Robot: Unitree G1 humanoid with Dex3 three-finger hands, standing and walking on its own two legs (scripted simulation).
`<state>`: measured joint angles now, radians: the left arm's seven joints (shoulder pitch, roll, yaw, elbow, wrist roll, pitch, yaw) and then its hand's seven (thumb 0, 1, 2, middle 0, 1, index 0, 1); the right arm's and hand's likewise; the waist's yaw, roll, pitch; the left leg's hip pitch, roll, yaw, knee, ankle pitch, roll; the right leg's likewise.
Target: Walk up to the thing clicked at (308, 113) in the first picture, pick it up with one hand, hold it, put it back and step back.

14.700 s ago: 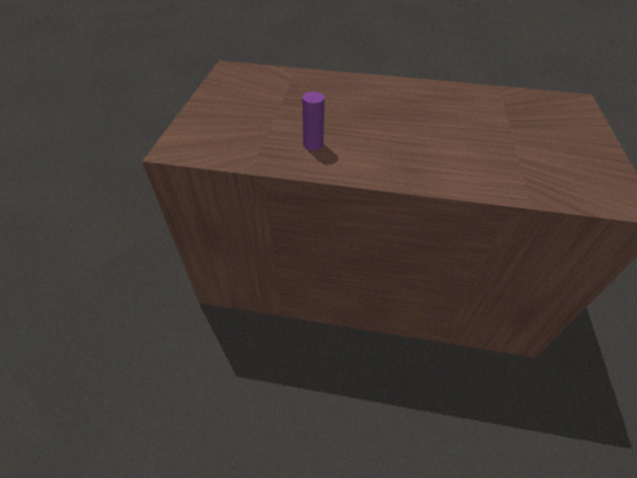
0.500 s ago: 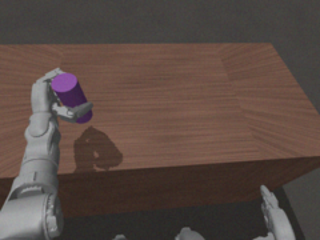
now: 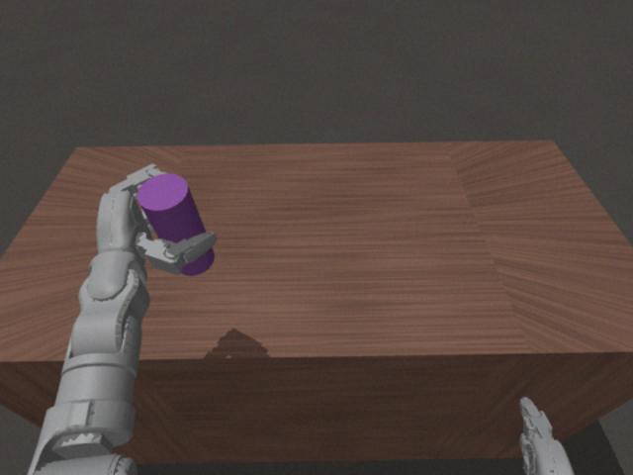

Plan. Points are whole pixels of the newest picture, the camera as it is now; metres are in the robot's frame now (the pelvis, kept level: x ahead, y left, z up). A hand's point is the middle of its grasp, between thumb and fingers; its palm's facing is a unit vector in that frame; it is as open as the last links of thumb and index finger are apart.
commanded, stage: lift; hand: left
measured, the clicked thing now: (180, 229) +0.38 +0.17 +0.14
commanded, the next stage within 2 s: hold in 0.60 s
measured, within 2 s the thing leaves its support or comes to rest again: neither
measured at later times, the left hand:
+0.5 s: hand (161, 221) +0.34 +0.17 +0.19, palm faces +0.15 -0.99 +0.00, open 8.9 cm
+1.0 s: hand (152, 206) +0.34 +0.17 +0.21, palm faces +0.14 -0.99 +0.01, open 8.9 cm
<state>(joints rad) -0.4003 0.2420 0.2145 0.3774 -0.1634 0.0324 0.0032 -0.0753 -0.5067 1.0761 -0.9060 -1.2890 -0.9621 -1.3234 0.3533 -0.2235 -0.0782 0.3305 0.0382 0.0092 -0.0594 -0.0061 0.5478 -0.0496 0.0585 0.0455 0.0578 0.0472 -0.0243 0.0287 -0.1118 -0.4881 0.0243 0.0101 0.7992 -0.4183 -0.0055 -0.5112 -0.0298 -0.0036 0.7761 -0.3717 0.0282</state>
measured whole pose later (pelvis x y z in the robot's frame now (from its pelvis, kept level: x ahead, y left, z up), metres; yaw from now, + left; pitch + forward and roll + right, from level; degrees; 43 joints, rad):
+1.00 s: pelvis -0.01 +0.00 +0.02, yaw +1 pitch -1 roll +0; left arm -0.29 0.21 0.22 -0.01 -0.20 0.36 0.00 -0.07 -0.51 1.08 -0.92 -1.27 -0.98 -1.30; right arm 0.26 -0.22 -0.09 0.62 0.03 -0.19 -0.07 -0.01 0.51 -0.06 0.06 0.05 0.06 0.05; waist 0.00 0.06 -0.06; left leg -0.25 0.01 0.00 0.58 -0.31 -0.01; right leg -0.27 -0.04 -0.02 0.57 -0.28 0.03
